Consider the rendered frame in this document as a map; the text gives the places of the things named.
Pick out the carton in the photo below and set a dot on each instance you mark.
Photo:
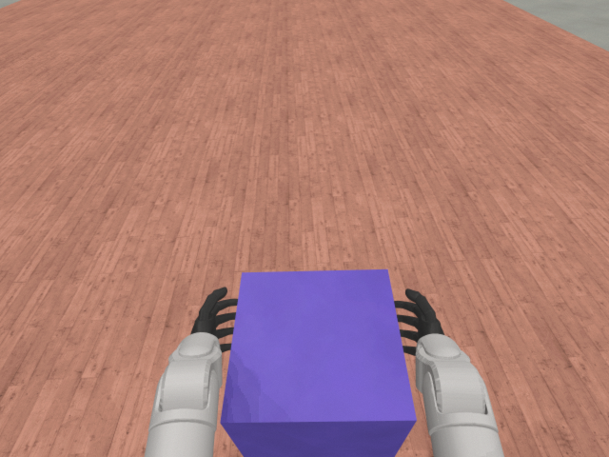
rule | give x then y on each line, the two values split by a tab
316	366

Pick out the right robot hand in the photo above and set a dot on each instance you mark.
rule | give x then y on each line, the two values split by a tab
426	323

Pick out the robot left forearm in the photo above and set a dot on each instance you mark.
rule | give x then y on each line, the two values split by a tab
184	415

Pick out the left robot hand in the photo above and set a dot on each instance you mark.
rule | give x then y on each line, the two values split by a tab
207	321

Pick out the robot right forearm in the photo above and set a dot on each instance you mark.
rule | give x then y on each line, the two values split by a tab
459	415

